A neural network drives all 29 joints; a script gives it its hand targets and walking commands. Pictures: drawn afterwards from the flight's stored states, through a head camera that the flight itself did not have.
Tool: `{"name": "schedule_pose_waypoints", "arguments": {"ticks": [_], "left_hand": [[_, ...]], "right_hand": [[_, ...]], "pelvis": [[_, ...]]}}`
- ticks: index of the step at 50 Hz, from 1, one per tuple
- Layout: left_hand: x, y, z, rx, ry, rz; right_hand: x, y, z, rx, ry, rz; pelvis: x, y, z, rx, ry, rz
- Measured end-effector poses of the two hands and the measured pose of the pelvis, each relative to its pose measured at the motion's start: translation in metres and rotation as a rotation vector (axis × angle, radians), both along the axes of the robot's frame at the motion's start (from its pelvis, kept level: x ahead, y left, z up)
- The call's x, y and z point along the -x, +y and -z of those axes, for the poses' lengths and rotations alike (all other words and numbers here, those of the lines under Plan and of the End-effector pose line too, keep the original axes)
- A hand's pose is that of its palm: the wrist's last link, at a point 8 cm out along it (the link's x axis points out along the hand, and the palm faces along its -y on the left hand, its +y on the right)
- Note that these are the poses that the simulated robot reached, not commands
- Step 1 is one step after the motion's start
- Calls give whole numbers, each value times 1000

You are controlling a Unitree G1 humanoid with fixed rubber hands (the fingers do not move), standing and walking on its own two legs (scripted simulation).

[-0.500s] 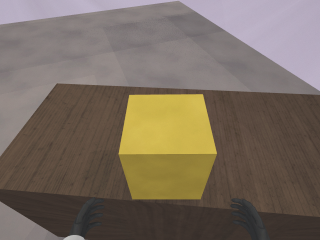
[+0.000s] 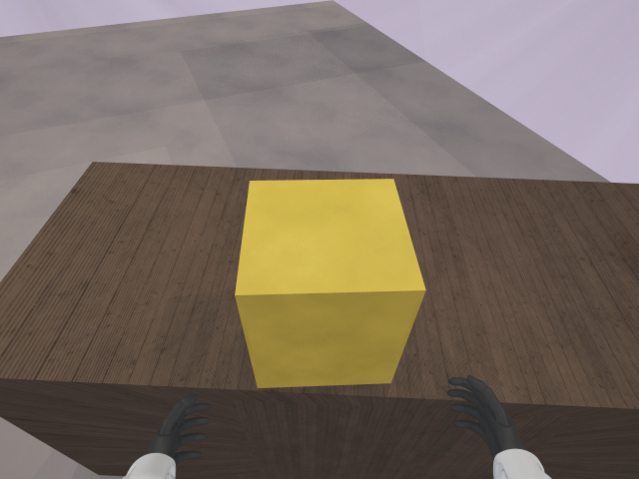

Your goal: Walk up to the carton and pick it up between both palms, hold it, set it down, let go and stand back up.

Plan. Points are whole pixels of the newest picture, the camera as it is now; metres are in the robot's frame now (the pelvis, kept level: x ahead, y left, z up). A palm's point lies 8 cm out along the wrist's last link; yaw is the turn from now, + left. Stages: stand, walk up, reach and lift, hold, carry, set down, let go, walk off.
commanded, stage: let go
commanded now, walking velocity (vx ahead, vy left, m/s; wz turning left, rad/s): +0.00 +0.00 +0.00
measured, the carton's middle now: (323, 286) +0.38 +0.02 +0.01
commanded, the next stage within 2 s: stand in 0.36 s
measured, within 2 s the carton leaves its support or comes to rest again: neither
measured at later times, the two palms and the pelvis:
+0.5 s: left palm (130, 477) +0.14 +0.26 -0.08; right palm (503, 439) +0.19 -0.21 -0.05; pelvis -0.01 +0.00 -0.01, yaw +1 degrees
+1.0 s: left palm out of the picture +0.09 +0.33 -0.09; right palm (503, 440) +0.19 -0.21 -0.05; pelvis -0.01 +0.03 -0.01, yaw +1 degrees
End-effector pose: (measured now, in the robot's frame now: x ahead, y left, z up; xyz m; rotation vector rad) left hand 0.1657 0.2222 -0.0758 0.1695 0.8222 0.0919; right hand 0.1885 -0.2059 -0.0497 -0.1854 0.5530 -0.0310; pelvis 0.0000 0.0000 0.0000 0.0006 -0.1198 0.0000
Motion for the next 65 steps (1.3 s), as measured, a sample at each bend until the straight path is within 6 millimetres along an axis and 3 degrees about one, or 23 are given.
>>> {"name": "schedule_pose_waypoints", "arguments": {"ticks": [20,23,30,36,48,65], "left_hand": [[5,-4,1,-5,-10,8],[12,15,0,-30,-52,-6],[55,81,0,-164,4,-76],[76,104,3,-190,53,-89],[78,104,13,-160,69,-45],[72,106,9,-189,69,-34]], "right_hand": [[0,-1,0,16,0,-30],[-1,-4,-1,32,5,-73],[-1,-5,-1,53,-2,-117],[-2,-4,-1,85,1,-128],[-1,-2,-2,112,15,-100],[0,-5,-1,98,6,-109]], "pelvis": [[9,1,1,0,6,-5],[9,0,4,3,37,-12],[8,5,8,9,69,-20],[10,15,10,12,77,-22],[12,27,13,9,88,-20],[10,24,13,8,80,-22]]}}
